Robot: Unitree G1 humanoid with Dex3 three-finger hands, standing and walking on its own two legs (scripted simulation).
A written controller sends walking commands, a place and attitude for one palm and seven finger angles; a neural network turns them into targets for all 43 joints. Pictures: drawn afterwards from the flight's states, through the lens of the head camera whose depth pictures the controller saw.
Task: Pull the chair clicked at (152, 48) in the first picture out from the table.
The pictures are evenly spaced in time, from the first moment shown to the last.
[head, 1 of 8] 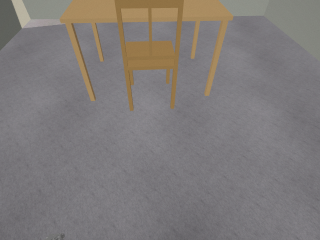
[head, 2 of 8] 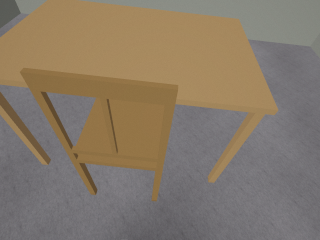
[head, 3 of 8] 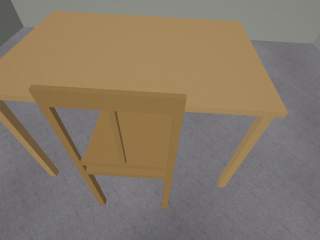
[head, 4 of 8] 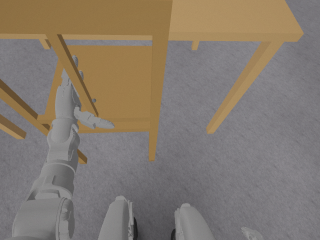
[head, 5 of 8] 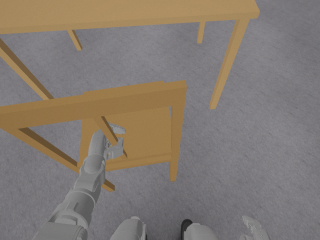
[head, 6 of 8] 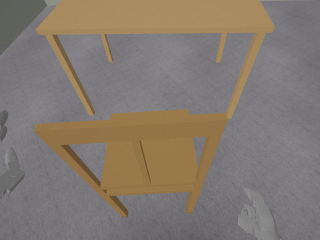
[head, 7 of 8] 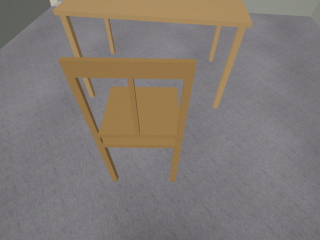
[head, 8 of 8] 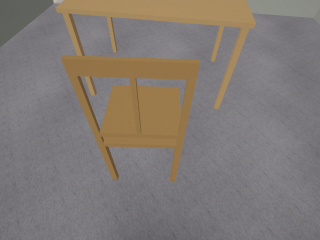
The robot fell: no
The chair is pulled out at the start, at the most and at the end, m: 0.00 0.57 0.57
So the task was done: yes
